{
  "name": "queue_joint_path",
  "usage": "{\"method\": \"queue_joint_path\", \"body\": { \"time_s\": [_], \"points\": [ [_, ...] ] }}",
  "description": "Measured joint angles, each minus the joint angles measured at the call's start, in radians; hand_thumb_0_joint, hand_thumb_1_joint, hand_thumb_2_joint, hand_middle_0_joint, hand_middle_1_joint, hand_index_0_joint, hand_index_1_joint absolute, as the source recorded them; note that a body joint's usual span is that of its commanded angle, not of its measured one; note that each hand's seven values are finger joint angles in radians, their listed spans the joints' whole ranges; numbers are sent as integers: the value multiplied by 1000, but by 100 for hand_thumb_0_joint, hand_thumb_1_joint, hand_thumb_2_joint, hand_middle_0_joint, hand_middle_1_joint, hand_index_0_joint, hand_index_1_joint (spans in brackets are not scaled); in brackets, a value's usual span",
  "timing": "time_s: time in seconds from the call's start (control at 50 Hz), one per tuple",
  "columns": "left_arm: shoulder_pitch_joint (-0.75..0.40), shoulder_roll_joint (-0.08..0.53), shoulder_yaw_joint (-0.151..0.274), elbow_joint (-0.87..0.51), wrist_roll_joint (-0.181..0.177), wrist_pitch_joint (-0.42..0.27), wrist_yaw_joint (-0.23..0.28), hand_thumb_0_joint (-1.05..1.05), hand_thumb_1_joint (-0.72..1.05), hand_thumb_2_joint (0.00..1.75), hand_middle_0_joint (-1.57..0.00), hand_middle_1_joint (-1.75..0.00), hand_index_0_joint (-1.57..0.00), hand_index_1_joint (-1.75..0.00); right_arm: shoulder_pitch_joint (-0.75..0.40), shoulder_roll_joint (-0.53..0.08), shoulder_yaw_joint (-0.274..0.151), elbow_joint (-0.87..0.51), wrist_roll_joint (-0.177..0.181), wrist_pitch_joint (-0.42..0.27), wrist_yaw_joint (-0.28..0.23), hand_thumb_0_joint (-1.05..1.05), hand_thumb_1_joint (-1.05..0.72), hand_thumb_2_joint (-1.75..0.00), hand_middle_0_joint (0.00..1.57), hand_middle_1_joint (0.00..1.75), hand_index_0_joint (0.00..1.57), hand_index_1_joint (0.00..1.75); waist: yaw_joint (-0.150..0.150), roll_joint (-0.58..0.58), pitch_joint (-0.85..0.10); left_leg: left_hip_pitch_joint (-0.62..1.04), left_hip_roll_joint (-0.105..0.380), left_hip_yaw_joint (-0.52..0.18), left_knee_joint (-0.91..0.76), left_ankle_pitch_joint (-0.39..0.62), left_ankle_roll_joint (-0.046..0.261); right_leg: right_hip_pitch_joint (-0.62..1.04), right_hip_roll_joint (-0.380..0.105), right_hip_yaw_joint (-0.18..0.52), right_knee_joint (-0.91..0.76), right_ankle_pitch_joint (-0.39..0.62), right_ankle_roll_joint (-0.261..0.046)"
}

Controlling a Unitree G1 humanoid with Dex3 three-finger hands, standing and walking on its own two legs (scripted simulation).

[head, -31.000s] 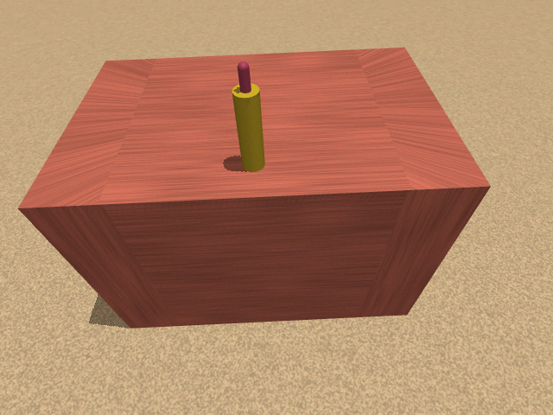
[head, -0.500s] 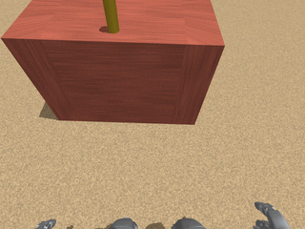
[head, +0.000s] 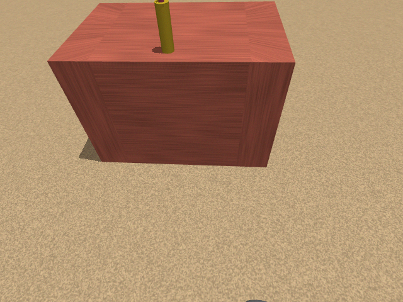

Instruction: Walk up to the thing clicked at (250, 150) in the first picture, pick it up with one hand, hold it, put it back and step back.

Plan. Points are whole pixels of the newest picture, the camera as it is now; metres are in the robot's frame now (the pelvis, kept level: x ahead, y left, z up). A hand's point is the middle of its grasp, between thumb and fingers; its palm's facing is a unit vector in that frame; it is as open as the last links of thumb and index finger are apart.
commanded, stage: step back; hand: left
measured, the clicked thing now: (164, 20) +1.11 +0.18 +0.07
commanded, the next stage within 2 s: stand in 0.78 s
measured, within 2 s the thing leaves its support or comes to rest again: neither
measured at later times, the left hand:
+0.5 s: hand out of the picture +0.07 +0.26 -0.14, palm faces +0.05 -0.91 -0.40, open 7.4 cm
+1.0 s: hand out of the picture +0.15 +0.26 -0.13, palm faces -0.02 -0.94 -0.35, open 7.4 cm
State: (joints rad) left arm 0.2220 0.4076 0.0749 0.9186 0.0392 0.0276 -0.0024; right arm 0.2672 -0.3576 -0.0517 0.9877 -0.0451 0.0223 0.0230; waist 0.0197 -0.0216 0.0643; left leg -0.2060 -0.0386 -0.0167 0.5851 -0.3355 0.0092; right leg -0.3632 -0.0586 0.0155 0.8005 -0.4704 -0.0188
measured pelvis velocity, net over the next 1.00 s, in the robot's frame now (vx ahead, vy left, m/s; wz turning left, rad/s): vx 0.06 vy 0.00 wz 0.00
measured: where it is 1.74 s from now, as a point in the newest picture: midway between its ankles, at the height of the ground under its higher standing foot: outside the picture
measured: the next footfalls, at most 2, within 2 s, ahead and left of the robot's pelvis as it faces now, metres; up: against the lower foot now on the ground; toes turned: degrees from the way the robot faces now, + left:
left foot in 0.52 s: +0.14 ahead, +0.14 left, +0.00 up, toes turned +3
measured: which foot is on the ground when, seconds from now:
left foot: down 0.00-0.20, up 0.22-0.50, down 0.52-1.00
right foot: down 0.00-1.00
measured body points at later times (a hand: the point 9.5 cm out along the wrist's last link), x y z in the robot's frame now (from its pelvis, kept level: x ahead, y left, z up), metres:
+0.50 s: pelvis +0.04 -0.01 +0.00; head +0.07 -0.03 +0.45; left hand +0.07 +0.31 -0.11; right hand +0.13 -0.33 -0.13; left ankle +0.09 +0.14 -0.72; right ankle +0.04 -0.12 -0.72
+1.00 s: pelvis +0.06 +0.00 +0.02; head +0.07 +0.00 +0.47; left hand +0.15 +0.31 -0.11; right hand +0.18 -0.29 -0.11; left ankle +0.10 +0.14 -0.72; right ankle +0.04 -0.12 -0.72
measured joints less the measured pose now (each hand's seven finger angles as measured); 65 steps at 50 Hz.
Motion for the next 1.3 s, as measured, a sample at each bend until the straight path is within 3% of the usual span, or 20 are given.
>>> {"method": "queue_joint_path", "body": {
  "time_s": [0.04, 0.14, 0.18, 0.22, 0.28, 0.34, 0.46, 0.52, 0.54, 0.58, 0.64, 0.76, 0.96, 1.3],
  "points": [
    [7, -2, -4, 26, -7, 1, -12, 1, 90, 90, -20, -30, -21, -30, 13, 4, 5, 2, -1, -10, 4, 1, -90, -90, 20, 30, 20, 30, -21, 9, -20, 4, 21, -14, -13, -1, 19, -9, 28, -7, 47, -23, 0],
    [21, -1, 0, 48, -15, -22, -29, 1, 90, 90, -20, -30, -21, -30, 0, 3, 6, -9, -2, -26, 8, 1, -90, -90, 21, 30, 20, 30, -31, -1, -23, 14, 50, -8, -35, 18, -12, 30, 34, -26, -81, 47, 5],
    [19, -11, 2, 60, -11, -32, -26, 1, 90, 90, -20, -30, -21, -30, -11, -11, 3, -16, 3, -18, 9, 1, -90, -90, 21, 30, 20, 30, -30, 14, -17, 0, 71, -10, 8, -11, -22, 72, 52, -41, -177, 139, -1],
    [15, -34, 1, 65, -1, -45, -20, 1, 90, 90, -20, -30, -21, -30, -17, -29, -2, -17, 8, -5, 1, 1, -90, -90, 20, 30, 20, 30, -30, 58, -7, -26, 95, -45, 95, -87, -5, 93, 84, -71, -194, 199, -13],
    [21, -52, -3, 57, 8, -57, -18, 1, 90, 90, -20, -30, -21, -30, -19, -33, -6, -7, 9, 6, -12, 1, -90, -90, 20, 30, 20, 30, -2, 54, -19, -120, 37, -71, 288, -169, 10, 95, 72, -76, -188, 171, -36],
    [30, -70, -11, 54, 2, -70, -14, 1, 90, 90, -21, -30, -21, -30, -30, -51, -9, -8, 16, -8, -10, 1, -90, -90, 20, 30, 20, 30, 12, 64, -4, -183, 24, -73, 344, -121, 12, 130, 62, -77, -240, 189, -28],
    [31, -56, -23, 65, -5, -70, -8, 1, 90, 90, -21, -30, -21, -30, -59, -55, -8, -14, 16, -18, -7, 1, -91, -90, 20, 30, 20, 30, 19, 68, 19, -184, 70, -34, 158, -46, -5, 148, 42, -80, -238, 164, -8],
    [12, -40, -28, 60, -17, -57, -3, 1, 90, 90, -21, -30, -21, -30, -75, -45, -5, -7, 17, -20, -10, 1, -91, -90, 20, 30, 20, 30, 14, 58, 30, -125, 74, 8, 17, 76, 2, 129, 24, -85, -170, 116, 8],
    [1, -33, -28, 59, -21, -52, -1, 1, 90, 90, -21, -30, -21, -30, -86, -35, -5, -1, 16, -21, -14, 1, -91, -90, 20, 30, 20, 30, 12, 44, 39, -115, 64, 15, 0, 120, -10, 121, 10, -81, -141, 97, 15],
    [-20, -25, -29, 56, -30, -40, 5, 1, 90, 90, -20, -30, -21, -30, -110, -12, 2, 5, 14, -22, -17, 1, -91, -90, 20, 30, 20, 30, 20, 13, 51, -112, 49, 39, 11, 107, -21, 106, -6, -53, -108, 84, 22],
    [-41, -21, -38, 65, -38, -31, 8, 1, 90, 90, -20, -30, -21, -30, -141, 9, 19, 8, 20, -20, -13, 1, -90, -90, 20, 30, 20, 30, 15, 15, 42, -127, 66, 43, 43, 75, -17, 115, 20, -34, -131, 77, 9],
    [-68, -28, -47, 97, -31, -40, 5, 1, 90, 90, -20, -30, -21, -30, -201, 34, 36, 29, 28, -13, -13, 1, -90, -90, 20, 30, 20, 30, 4, 24, 17, -109, 89, 48, 28, 68, -24, 151, 43, -27, -199, 111, 30],
    [-117, -53, -77, 162, -34, -45, -4, 0, 90, 90, -20, -30, -21, -30, -224, 13, 46, 80, 36, -40, -7, 1, -90, -90, 20, 30, 20, 30, -11, 31, 4, -15, 78, 56, -116, 134, -24, 239, 34, -25, -334, 174, 37],
    [-132, -54, -75, 221, -29, -44, -10, 1, 90, 90, -20, -30, -21, -30, -178, 4, 46, 159, 37, -30, -5, 1, -90, -90, 20, 30, 20, 30, -33, 29, -1, 41, 88, 52, -236, 209, -35, 295, 48, -30, -458, 251, 30]
  ]
}}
